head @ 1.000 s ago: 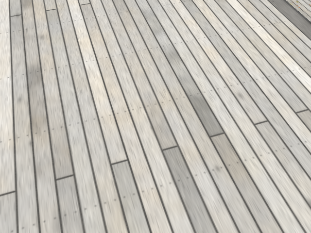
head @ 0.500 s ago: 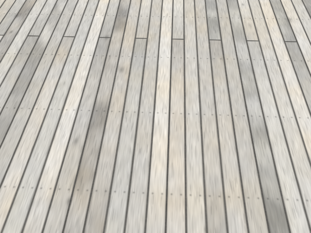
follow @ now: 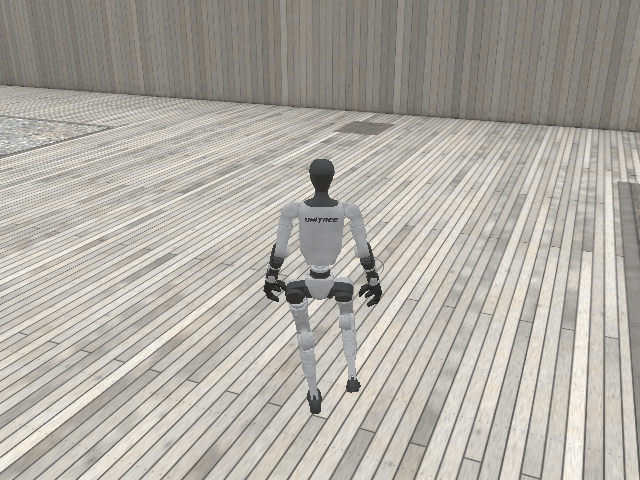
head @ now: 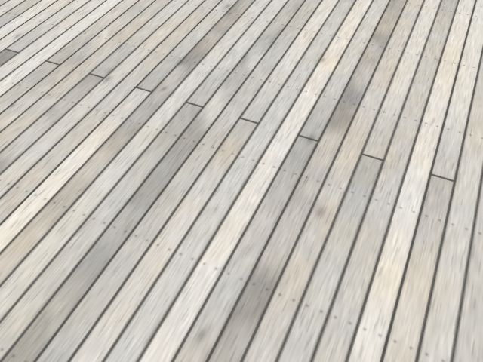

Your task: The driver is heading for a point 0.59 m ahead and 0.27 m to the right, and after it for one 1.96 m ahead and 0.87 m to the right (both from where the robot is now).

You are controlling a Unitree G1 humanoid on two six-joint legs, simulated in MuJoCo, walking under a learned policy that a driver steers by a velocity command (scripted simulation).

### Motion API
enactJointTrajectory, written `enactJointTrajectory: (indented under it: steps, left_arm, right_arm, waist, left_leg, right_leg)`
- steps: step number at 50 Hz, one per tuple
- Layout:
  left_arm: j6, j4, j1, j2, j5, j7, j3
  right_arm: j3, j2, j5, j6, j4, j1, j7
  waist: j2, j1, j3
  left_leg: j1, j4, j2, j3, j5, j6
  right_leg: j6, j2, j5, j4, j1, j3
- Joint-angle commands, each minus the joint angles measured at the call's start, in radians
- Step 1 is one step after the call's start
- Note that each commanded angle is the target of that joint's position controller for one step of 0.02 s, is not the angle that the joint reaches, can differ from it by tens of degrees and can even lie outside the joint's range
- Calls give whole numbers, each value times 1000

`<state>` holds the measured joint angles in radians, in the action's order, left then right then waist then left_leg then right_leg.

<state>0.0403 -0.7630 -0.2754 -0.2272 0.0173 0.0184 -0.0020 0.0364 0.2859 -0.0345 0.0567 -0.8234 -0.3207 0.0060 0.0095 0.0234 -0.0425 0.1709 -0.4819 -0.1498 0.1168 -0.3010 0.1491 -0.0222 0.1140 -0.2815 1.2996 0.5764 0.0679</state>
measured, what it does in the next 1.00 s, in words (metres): walks ahead, turning right: right foot, then left foot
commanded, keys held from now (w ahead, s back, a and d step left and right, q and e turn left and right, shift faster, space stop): w+e+shift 0.02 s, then e+shift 0.34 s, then w+e+shift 0.30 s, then e+shift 0.28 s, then q+shift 0.06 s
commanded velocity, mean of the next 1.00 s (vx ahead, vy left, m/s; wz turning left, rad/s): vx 0.51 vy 0.00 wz -0.80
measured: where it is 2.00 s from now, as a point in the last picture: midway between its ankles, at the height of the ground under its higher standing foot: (325, 265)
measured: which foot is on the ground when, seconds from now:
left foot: down 0.00-0.22, up 0.24-0.72, down 0.74-1.00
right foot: up 0.00-0.22, down 0.24-0.74, up 0.76-1.00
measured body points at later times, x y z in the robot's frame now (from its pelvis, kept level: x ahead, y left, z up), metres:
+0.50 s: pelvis +0.35 -0.06 +0.01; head +0.39 -0.09 +0.46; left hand +0.57 +0.17 -0.08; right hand +0.49 -0.37 -0.06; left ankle +0.52 +0.12 -0.65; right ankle +0.39 -0.10 -0.73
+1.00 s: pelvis +0.64 -0.09 +0.01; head +0.67 -0.12 +0.46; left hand +0.97 -0.03 -0.08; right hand +0.50 -0.37 -0.08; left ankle +0.69 -0.01 -0.73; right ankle +0.57 -0.23 -0.64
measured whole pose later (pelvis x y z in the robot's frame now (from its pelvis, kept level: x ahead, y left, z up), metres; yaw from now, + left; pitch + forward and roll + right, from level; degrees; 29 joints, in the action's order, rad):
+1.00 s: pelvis +0.64 -0.09 +0.01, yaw -50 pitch +1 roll +1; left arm -0.04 -0.59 -0.19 -0.35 -0.02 -0.01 0.09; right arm 0.06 0.28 -0.01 0.05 -0.70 -0.20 -0.03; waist 0.05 -0.03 -0.07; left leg 0.17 -0.40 -0.01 0.12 -0.25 0.04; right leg 0.08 0.05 -0.30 1.13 0.67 0.04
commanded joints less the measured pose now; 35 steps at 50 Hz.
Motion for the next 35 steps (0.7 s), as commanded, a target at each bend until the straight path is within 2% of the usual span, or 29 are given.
enactJointTrajectory:
  steps: [1,2,3,4,5,6,7,8,9,10,11,12,13,14,15,16,17,18,19,20,22,25,26,27,29,32,34,35]
  left_arm:
    - [-24,29,5,-106,-8,19,34]
    - [-17,42,49,-91,-12,21,32]
    - [-7,43,64,-73,-9,25,27]
    - [3,49,80,-52,-7,31,19]
    - [11,53,122,-46,-8,42,16]
    - [17,54,135,-41,-7,51,14]
    - [19,41,103,-50,-3,56,17]
    - [41,76,118,-110,-60,54,49]
    - [41,73,47,-160,-66,58,69]
    - [30,41,-87,-211,-61,57,96]
    - [11,-8,-288,-262,-55,45,125]
    - [-7,-47,-366,-248,-53,18,119]
    - [8,4,-251,-266,9,6,99]
    - [25,92,-160,-304,53,9,109]
    - [20,168,-46,-297,18,12,122]
    - [16,184,35,-254,-26,11,112]
    - [16,197,73,-232,-41,10,102]
    - [14,205,91,-239,-35,6,107]
    - [10,203,87,-228,-37,1,106]
    - [6,199,82,-219,-44,-7,105]
    - [-3,196,56,-230,-49,-30,108]
    - [-14,196,20,-237,-52,-51,111]
    - [-28,143,-53,-277,4,-27,123]
    - [-33,141,-78,-255,4,-13,122]
    - [-33,146,-96,-241,0,2,120]
    - [-29,154,-85,-266,6,6,131]
    - [-25,157,-47,-273,9,4,135]
    - [-23,156,-20,-279,13,0,137]
  right_arm:
    - [26,93,10,66,42,4,9]
    - [21,76,14,73,33,3,13]
    - [15,63,18,78,34,22,14]
    - [12,65,26,83,38,44,11]
    - [9,65,36,88,34,23,4]
    - [10,81,41,93,27,-2,-4]
    - [15,105,44,94,26,-4,-16]
    - [35,183,47,67,56,11,-53]
    - [46,221,40,40,71,49,-77]
    - [53,229,30,19,92,88,-89]
    - [54,224,30,8,120,168,-87]
    - [31,126,41,15,125,210,-54]
    - [-8,-26,10,32,172,52,-20]
    - [-14,39,33,52,183,-96,0]
    - [5,142,39,57,201,-16,3]
    - [16,152,37,48,220,66,-5]
    - [18,152,25,33,221,85,-16]
    - [22,153,20,15,227,95,-23]
    - [25,151,15,2,230,90,-25]
    - [22,130,12,-2,233,101,-28]
    - [14,93,9,-3,250,167,-35]
    - [10,77,25,13,278,287,-41]
    - [-17,65,-43,-28,256,267,-24]
    - [-13,69,-42,-41,262,292,-17]
    - [-15,84,-23,-38,281,364,-12]
    - [-14,104,-5,-11,297,430,-4]
    - [-10,115,4,6,290,400,-4]
    - [-3,125,9,12,276,334,-8]
  waist:
    - [-2,-1,-91]
    - [-6,-4,-121]
    - [-5,5,-115]
    - [-24,10,-100]
    - [-12,-15,-85]
    - [-18,-26,-57]
    - [-41,-15,-21]
    - [-98,-21,60]
    - [-127,40,111]
    - [-143,106,169]
    - [-111,217,216]
    - [113,243,148]
    - [375,42,177]
    - [221,15,463]
    - [23,18,402]
    - [-122,-32,225]
    - [-166,-65,161]
    - [-138,-79,113]
    - [-102,-87,109]
    - [-74,-83,109]
    - [-38,-50,119]
    - [44,9,102]
    - [70,35,92]
    - [85,58,86]
    - [110,95,68]
    - [111,109,42]
    - [101,77,26]
    - [105,32,34]
  left_leg:
    - [76,386,292,-181,273,18]
    - [76,378,260,-95,513,-12]
    - [77,353,218,-6,725,-45]
    - [82,330,208,51,821,-60]
    - [43,320,209,74,874,-70]
    - [-14,291,221,84,934,-83]
    - [-72,232,231,98,1018,-102]
    - [-143,129,248,62,1132,-151]
    - [-201,23,266,67,1213,-184]
    - [-176,-129,272,59,1248,-200]
    - [-41,-404,260,46,1147,-212]
    - [134,-828,90,51,191,-240]
    - [470,-1175,-16,-111,-405,-255]
    - [518,-1266,-2,-310,-334,-232]
    - [493,-1149,46,-320,-242,-182]
    - [528,-1046,84,-289,-191,-173]
    - [498,-972,112,-286,-158,-177]
    - [456,-894,125,-288,-139,-191]
    - [421,-808,147,-293,-116,-203]
    - [404,-725,162,-284,-86,-214]
    - [416,-588,165,-269,1,-236]
    - [454,-365,149,-280,130,-254]
    - [469,-369,195,-215,175,-252]
    - [484,-329,193,-217,200,-248]
    - [493,-256,183,-225,201,-243]
    - [467,-145,155,-234,163,-229]
    - [332,-51,129,-241,142,-212]
    - [204,-9,107,-236,109,-201]
  right_leg:
    - [-14,33,136,-154,88,6]
    - [-20,14,206,-246,89,-25]
    - [-29,-14,288,-340,42,-80]
    - [-35,-34,387,-458,-19,-133]
    - [-41,-61,482,-555,-50,-189]
    - [-52,-91,554,-629,-84,-222]
    - [-62,-125,583,-673,-130,-242]
    - [-45,-168,552,-670,-177,-210]
    - [-47,-197,506,-695,-221,-210]
    - [-53,-220,483,-678,-364,-211]
    - [-89,-193,508,-685,-591,-142]
    - [-132,-112,663,-829,-699,-41]
    - [-260,8,1179,-653,-854,277]
    - [-430,203,936,-815,-949,620]
    - [-418,168,572,-923,-818,645]
    - [-377,109,307,-991,-628,596]
    - [-346,85,248,-1029,-490,582]
    - [-322,43,314,-1040,-385,535]
    - [-305,-8,252,-1057,-333,482]
    - [-295,-48,171,-1063,-296,439]
    - [-288,-92,31,-1063,-281,409]
    - [-255,-110,-112,-1054,-325,432]
    - [-215,-124,-51,-1042,-360,396]
    - [-201,-131,-58,-1030,-386,411]
    - [-199,-127,-97,-1028,-417,470]
    - [-214,-106,-138,-1017,-443,545]
    - [-198,-113,-90,-985,-395,569]
    - [-172,-123,25,-937,-349,567]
